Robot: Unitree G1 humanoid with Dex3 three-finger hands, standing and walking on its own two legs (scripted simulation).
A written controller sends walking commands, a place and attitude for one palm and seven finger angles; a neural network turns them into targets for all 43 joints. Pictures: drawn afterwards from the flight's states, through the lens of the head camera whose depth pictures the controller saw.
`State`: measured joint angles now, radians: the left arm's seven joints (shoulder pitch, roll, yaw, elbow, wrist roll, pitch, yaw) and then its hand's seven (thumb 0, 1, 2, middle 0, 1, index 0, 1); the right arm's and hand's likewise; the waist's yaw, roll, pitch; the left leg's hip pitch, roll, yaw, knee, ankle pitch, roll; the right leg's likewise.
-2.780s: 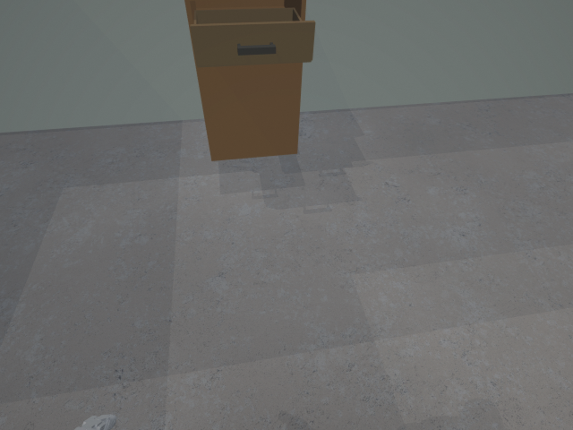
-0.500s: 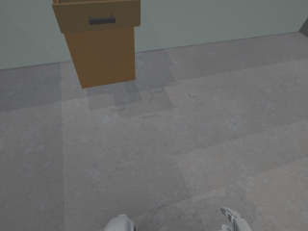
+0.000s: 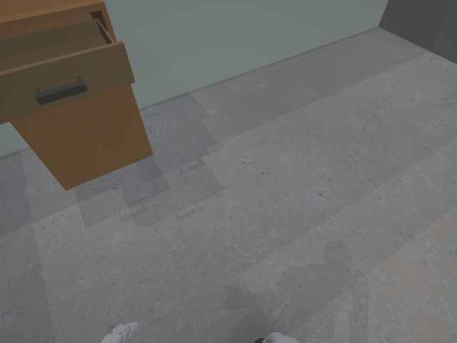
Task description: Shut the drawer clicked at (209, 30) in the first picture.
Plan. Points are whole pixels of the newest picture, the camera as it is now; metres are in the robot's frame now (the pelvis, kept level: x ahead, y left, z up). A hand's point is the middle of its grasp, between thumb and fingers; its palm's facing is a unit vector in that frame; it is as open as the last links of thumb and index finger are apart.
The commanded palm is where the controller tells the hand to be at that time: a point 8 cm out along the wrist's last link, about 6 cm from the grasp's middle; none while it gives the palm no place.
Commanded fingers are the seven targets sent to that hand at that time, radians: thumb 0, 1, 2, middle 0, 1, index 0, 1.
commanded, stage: walk to a spot facing it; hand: left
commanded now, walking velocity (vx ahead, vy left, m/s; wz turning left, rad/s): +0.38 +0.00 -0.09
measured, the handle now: (60, 88) +0.81 +0.50 -0.03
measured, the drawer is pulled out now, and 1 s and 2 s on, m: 0.28 0.28 0.28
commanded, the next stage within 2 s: turn to face it in 0.58 s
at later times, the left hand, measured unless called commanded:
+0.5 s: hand (133, 337) +0.17 +0.20 -0.19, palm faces +0.12 -0.98 -0.14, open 7.4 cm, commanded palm none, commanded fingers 0.00 0.90 0.90 -0.20 -0.30 -0.20 -0.30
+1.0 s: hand (160, 196) +0.50 +0.18 -0.15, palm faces +0.06 -0.97 -0.22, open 7.4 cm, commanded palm none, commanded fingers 0.00 0.90 0.90 -0.20 -0.30 -0.20 -0.30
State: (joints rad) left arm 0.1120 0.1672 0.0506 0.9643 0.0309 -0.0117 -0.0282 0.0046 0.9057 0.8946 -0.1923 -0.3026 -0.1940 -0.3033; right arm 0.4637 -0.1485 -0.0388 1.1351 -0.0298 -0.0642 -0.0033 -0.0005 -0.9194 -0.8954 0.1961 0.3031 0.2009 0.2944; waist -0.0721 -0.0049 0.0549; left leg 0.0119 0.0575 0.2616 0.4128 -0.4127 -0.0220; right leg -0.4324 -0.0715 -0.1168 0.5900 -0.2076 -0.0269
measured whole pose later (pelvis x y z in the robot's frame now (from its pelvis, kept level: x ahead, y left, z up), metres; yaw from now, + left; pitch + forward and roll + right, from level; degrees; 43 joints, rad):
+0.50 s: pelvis +0.24 +0.03 -0.01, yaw +2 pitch -1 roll -2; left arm 0.40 0.18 0.05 1.13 0.01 -0.04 0.00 0.00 0.91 0.89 -0.20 -0.30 -0.20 -0.30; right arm 0.17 -0.19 -0.06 0.99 -0.03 -0.07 0.02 0.00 -0.93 -0.90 0.19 0.30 0.20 0.29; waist 0.03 -0.04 0.03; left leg -0.41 0.10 0.16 0.68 -0.23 0.04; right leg -0.12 -0.06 -0.11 0.81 -0.51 0.01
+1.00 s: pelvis +0.40 +0.00 +0.00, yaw +4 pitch -1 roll +1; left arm 0.13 0.14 0.03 0.98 0.02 -0.04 0.02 0.00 0.91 0.89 -0.19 -0.30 -0.20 -0.30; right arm 0.38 -0.12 -0.04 1.12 -0.01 0.03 0.00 0.00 -0.92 -0.90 0.20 0.30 0.20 0.29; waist -0.05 0.04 0.08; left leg -0.30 0.06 0.08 1.00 -0.55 -0.02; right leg -0.36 -0.10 -0.19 0.61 -0.23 -0.03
